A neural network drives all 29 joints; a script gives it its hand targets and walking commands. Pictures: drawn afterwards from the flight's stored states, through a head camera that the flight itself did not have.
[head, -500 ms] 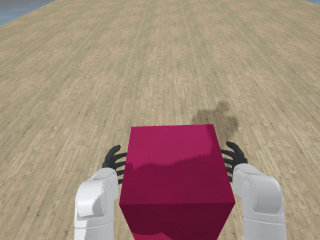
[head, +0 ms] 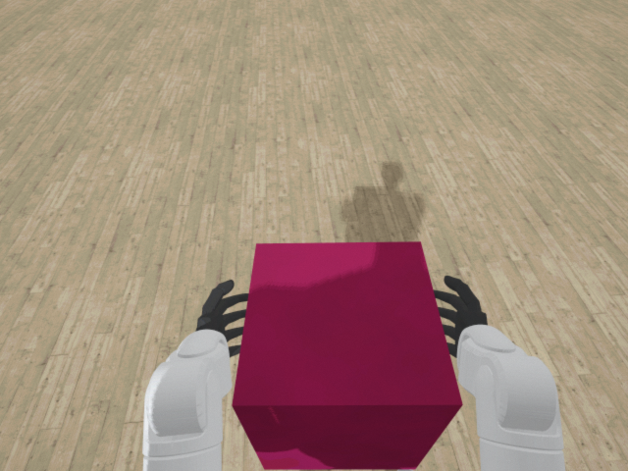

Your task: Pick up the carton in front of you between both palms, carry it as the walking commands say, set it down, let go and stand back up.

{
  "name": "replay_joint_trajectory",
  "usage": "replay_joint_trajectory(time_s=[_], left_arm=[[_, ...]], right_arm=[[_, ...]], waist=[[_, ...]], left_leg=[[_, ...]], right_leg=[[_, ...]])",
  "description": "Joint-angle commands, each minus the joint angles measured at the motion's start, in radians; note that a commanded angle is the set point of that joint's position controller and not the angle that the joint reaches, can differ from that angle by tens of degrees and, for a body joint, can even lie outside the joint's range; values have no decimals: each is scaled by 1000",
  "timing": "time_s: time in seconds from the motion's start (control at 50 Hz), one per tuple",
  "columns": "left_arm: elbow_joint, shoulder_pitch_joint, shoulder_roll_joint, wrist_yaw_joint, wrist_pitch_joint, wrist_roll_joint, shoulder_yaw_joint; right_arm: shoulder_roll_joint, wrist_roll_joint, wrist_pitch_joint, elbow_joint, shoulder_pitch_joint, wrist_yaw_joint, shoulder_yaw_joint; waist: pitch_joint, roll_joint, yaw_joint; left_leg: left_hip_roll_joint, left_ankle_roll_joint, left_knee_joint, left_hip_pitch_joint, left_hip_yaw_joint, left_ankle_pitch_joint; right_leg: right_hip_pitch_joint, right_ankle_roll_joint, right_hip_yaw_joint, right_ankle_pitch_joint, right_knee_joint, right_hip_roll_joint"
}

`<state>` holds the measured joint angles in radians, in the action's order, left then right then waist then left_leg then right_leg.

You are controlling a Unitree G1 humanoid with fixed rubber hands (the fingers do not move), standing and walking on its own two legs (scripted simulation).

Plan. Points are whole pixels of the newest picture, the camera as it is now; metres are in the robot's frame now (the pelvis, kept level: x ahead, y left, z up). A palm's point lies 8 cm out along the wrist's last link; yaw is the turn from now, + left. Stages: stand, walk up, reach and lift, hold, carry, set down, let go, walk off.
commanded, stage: carry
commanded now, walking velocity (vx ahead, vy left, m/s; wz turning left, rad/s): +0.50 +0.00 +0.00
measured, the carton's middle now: (338, 361) +0.27 -0.01 -0.01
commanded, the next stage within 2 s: none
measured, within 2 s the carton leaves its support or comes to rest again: neither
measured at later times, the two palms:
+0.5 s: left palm (249, 160) +0.58 +0.13 +0.09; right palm (419, 153) +0.60 -0.17 +0.09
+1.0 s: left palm (246, 85) +0.91 +0.16 +0.07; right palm (373, 78) +0.92 -0.13 +0.08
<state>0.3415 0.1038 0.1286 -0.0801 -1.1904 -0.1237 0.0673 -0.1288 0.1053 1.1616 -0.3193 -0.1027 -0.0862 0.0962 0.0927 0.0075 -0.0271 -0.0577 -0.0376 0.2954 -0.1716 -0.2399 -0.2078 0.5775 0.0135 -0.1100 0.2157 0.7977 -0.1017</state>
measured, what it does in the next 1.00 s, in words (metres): walks ahead: right foot, then left foot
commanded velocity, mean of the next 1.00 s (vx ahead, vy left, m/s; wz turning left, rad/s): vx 0.38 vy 0.00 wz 0.00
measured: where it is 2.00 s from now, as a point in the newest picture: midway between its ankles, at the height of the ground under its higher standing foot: (312, 323)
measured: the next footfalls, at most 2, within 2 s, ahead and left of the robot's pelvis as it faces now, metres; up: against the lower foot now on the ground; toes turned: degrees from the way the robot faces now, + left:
right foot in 0.18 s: +0.30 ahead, -0.13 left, +0.00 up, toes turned -11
left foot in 0.64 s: +0.61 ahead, +0.10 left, +0.00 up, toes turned +14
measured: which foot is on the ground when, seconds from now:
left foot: down 0.00-0.18, up 0.20-0.62, down 0.64-1.00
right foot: up 0.00-0.16, down 0.18-0.68, up 0.70-1.00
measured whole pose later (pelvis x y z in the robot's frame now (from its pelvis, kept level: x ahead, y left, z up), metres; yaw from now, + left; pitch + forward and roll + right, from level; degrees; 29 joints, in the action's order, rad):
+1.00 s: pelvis +0.65 +0.01 +0.00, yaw +1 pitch +3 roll -1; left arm 0.41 0.10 0.13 -0.08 -1.17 -0.11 0.07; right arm -0.13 0.10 1.15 -0.38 -0.11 -0.08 0.09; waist 0.03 0.01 0.01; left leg -0.05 -0.02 0.29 -0.08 -0.22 -0.27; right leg 0.55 0.02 -0.15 0.09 0.61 -0.07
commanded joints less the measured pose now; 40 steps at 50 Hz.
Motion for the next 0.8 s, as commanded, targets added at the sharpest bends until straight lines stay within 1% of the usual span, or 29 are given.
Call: replay_joint_trajectory(time_s=[0.0,0.06,0.1,0.12,0.14,0.16,0.18,0.2,0.22,0.24,0.26,0.28,0.3,0.32,0.38,0.44,0.5,0.54,0.58,0.6,0.62,0.64,0.66,0.68,0.7,0.72,0.74,0.76,0.78], left_arm=[[108,436,936,218,26,386,-707],[129,437,877,221,-4,396,-699],[124,442,842,227,-26,400,-686],[115,443,829,230,-36,402,-678],[101,443,818,233,-45,403,-670],[80,440,808,236,-52,404,-658],[58,432,793,239,-56,395,-642],[29,445,800,242,-52,392,-632],[28,446,829,245,-52,407,-635],[38,470,869,246,-47,414,-645],[50,497,905,249,-40,420,-655],[65,527,934,252,-32,426,-666],[75,547,949,254,-26,433,-670],[86,552,957,256,-22,441,-676],[111,535,942,260,-17,454,-682],[108,496,905,259,-25,444,-675],[69,442,875,258,-33,416,-662],[46,432,872,257,-35,401,-656],[33,435,874,257,-34,394,-658],[36,448,877,257,-32,397,-663],[41,455,877,257,-31,397,-668],[39,465,869,257,-30,397,-668],[71,488,880,256,-35,405,-686],[66,505,887,257,-27,407,-688],[53,512,926,259,-15,411,-698],[55,513,954,260,-1,414,-702],[53,508,982,260,12,417,-707],[57,496,1000,257,22,419,-709],[60,483,1007,252,31,416,-713]], right_arm=[[-909,-439,8,-129,-460,279,-727],[-853,-415,33,-131,-435,267,-707],[-824,-398,51,-120,-430,260,-696],[-812,-393,61,-114,-436,257,-692],[-801,-388,70,-108,-441,255,-688],[-788,-384,79,-100,-443,252,-684],[-774,-386,90,-105,-474,251,-684],[-792,-393,101,-128,-514,250,-697],[-807,-393,101,-103,-521,252,-697],[-842,-398,95,-95,-540,256,-701],[-876,-402,85,-90,-547,258,-704],[-898,-405,74,-91,-552,259,-710],[-930,-410,66,-90,-560,258,-716],[-945,-408,58,-93,-555,255,-717],[-947,-389,45,-105,-522,241,-714],[-919,-375,51,-104,-482,230,-709],[-893,-369,63,-77,-445,234,-704],[-886,-372,67,-63,-449,243,-704],[-887,-380,67,-50,-458,252,-704],[-891,-383,64,-45,-458,256,-701],[-891,-385,62,-34,-448,260,-695],[-888,-384,59,-25,-436,262,-690],[-884,-374,45,2,-440,268,-682],[-921,-387,37,1,-434,271,-691],[-946,-402,29,-30,-464,273,-699],[-976,-412,19,-42,-478,274,-707],[-997,-420,9,-60,-493,274,-715],[-1005,-426,1,-74,-500,275,-722],[-1009,-430,-6,-81,-495,277,-727]], waist=[[193,-148,11],[149,-163,9],[122,-163,9],[124,-157,16],[145,-127,26],[197,-86,39],[248,86,62],[290,344,60],[280,282,55],[280,208,53],[286,95,50],[275,39,46],[280,50,44],[276,73,45],[243,109,44],[191,115,47],[143,133,51],[106,148,52],[101,156,47],[131,139,33],[187,94,20],[239,0,-6],[337,-287,-9],[303,-313,2],[302,-232,5],[314,-129,4],[300,-51,9],[298,-65,17],[295,-92,18]], left_leg=[[-219,-80,-122,230,146,216],[-209,-61,-107,236,102,259],[-208,-46,-65,240,84,272],[-198,-35,-2,223,60,316],[-162,-15,120,180,12,374],[-126,12,292,70,-13,375],[-66,60,554,-138,-18,175],[56,87,815,-437,49,-228],[19,55,953,-527,176,-288],[-23,28,995,-539,213,-264],[-59,16,960,-532,234,-204],[-84,13,888,-501,242,-144],[-90,15,818,-459,235,-99],[-79,19,765,-440,212,-75],[-69,43,597,-462,163,-17],[-50,54,391,-452,108,66],[-18,44,269,-412,53,140],[-12,30,220,-386,37,167],[5,13,185,-299,12,147],[38,9,148,-172,-29,134],[75,7,150,22,-59,74],[-56,-5,112,216,128,-17],[-335,-158,-5,447,619,-169],[-378,-191,-98,459,753,28],[-358,-176,-51,437,632,174],[-335,-152,-13,392,535,271],[-312,-119,-18,328,444,307],[-290,-87,-43,275,378,263],[-273,-75,-58,251,319,295]], right_leg=[[15,2,-47,-94,-181,13],[-39,-10,-85,-169,-274,29],[-93,-24,-106,-165,-315,31],[-164,-31,-134,-141,-343,49],[-291,-36,-175,-99,-372,87],[-492,-43,-149,-53,-357,80],[-664,-95,179,98,-463,-126],[-866,-224,568,100,-564,-327],[-843,-245,578,-57,-577,-346],[-801,-233,469,-187,-543,-309],[-757,-204,387,-220,-533,-291],[-696,-171,311,-232,-554,-272],[-655,-145,247,-184,-580,-254],[-638,-138,201,-154,-600,-238],[-638,-154,119,-122,-646,-215],[-656,-143,33,-224,-637,-173],[-667,-122,-23,-336,-615,-153],[-678,-107,-39,-369,-599,-152],[-676,-86,-66,-447,-527,-149],[-640,-66,-112,-495,-420,-126],[-554,-45,-151,-509,-258,-85],[-389,-10,-141,-320,-40,-54],[-87,42,-102,-49,284,64],[76,25,10,260,436,103],[110,-5,86,253,512,41],[107,-21,105,208,510,6],[83,-26,111,144,438,-28],[45,-25,109,95,364,-44],[17,-20,80,66,312,-32]])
